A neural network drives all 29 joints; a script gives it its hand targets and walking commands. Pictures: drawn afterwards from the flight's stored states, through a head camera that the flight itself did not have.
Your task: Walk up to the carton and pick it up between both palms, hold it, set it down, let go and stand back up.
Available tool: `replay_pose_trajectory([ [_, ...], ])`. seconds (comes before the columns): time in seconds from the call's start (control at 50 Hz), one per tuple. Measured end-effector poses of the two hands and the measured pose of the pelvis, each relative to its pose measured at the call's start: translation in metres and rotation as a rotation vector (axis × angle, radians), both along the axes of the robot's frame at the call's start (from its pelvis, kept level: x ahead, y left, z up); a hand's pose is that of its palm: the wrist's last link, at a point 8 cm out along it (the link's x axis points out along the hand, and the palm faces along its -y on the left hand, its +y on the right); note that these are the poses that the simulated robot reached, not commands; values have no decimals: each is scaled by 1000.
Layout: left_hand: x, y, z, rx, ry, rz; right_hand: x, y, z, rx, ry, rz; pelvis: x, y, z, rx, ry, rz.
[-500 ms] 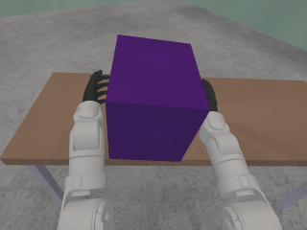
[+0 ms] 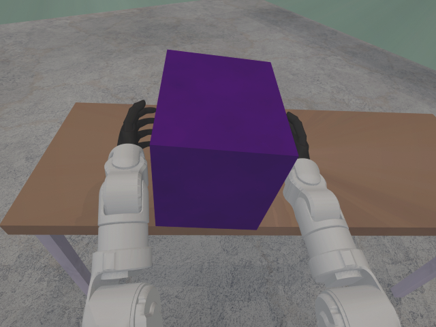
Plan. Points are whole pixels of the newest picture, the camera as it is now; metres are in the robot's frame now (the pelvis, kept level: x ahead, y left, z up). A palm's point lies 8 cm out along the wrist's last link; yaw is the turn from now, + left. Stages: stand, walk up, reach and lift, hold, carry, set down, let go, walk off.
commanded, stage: hold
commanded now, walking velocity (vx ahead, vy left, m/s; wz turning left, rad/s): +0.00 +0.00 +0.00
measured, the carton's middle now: (213, 143) +0.41 +0.01 +0.14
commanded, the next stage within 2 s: none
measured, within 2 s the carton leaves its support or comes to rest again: neither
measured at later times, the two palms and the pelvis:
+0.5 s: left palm (133, 138) +0.37 +0.14 +0.18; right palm (300, 150) +0.36 -0.14 +0.16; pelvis +0.01 +0.00 +0.00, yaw +0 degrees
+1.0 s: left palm (131, 142) +0.37 +0.15 +0.18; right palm (298, 153) +0.36 -0.14 +0.16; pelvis +0.01 +0.00 +0.00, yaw +0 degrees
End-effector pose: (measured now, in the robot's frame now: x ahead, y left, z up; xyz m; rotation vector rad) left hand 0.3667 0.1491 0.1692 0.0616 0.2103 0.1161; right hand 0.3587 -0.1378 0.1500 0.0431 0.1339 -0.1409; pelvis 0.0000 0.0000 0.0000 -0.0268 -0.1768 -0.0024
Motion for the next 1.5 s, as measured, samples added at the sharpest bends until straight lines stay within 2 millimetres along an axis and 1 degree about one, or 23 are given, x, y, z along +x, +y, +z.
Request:
replay_pose_trajectory([
  [0.22, 0, 0, 0, 0, 2, -1, 0, 0, 0, 1, 0, -1, 0, 0, 0, 1, 0, 0],
  [0.34, 0, -3, 12, 9, -44, 2, 1, -3, 12, 9, -47, -3, 2, -1, 0, 0, 13, -4],
  [0.46, 2, -5, 15, 8, -24, 2, 3, -5, 13, 6, -27, -2, 5, -3, 0, 3, -4, -5],
  [0.76, -2, -2, 8, 8, -27, 1, 1, -2, 9, 8, -34, 2, 8, -5, 0, 1, -13, 5],
  [1.4, -2, -3, 9, 10, -28, -1, 0, -3, 9, 6, -40, -2, 7, -4, 0, 1, -14, 1],
  [1.5, 0, -1, -3, 2, 24, -1, 2, -1, -2, -2, 10, 0, 5, -4, 0, 3, -22, 2],
])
